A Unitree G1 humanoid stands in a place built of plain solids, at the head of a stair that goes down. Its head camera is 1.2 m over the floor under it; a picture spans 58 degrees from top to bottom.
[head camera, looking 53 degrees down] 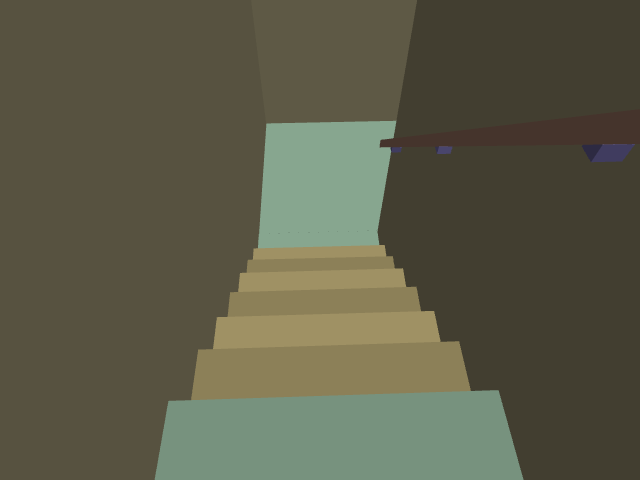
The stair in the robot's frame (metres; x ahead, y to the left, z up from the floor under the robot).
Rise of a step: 0.20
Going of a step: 0.23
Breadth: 0.90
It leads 2 degrees to the left of straight ahead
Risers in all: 7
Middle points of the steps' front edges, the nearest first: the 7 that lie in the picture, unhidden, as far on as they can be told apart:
0.37 -0.04 0.00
0.61 -0.03 -0.21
0.83 -0.03 -0.42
1.07 -0.02 -0.61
1.30 -0.01 -0.81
1.53 0.00 -1.01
1.75 0.00 -1.20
